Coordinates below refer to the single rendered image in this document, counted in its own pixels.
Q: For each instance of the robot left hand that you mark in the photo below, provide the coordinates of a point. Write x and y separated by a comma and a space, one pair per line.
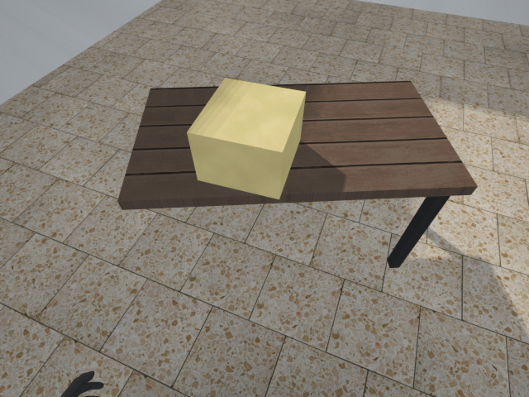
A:
80, 385

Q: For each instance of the table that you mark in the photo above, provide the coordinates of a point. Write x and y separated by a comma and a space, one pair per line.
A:
362, 140

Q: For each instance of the carton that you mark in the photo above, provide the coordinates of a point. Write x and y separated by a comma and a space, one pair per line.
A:
247, 135

